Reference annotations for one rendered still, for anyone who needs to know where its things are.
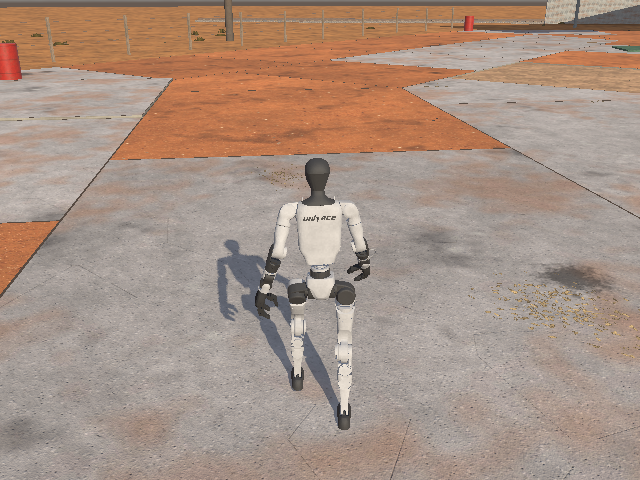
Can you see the robot right hand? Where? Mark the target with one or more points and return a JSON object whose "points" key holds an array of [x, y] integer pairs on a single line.
{"points": [[363, 275]]}

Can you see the right robot forearm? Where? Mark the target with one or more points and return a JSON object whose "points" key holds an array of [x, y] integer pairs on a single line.
{"points": [[363, 257]]}

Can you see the robot foot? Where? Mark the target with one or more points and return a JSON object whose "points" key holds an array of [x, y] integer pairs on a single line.
{"points": [[344, 420], [297, 383]]}

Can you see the left robot forearm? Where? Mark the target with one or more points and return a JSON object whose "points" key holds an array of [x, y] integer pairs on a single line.
{"points": [[269, 273]]}

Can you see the robot left hand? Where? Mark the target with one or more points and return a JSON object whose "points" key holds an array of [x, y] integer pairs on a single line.
{"points": [[260, 303]]}

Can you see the robot left foot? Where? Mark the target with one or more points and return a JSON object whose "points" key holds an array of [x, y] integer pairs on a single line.
{"points": [[297, 383]]}

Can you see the right robot upper arm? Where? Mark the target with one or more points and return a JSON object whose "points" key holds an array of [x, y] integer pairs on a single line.
{"points": [[350, 211]]}

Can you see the left robot upper arm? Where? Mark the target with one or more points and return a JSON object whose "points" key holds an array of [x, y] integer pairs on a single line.
{"points": [[286, 213]]}

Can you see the robot right foot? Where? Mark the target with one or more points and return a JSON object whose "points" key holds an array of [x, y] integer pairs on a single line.
{"points": [[344, 420]]}

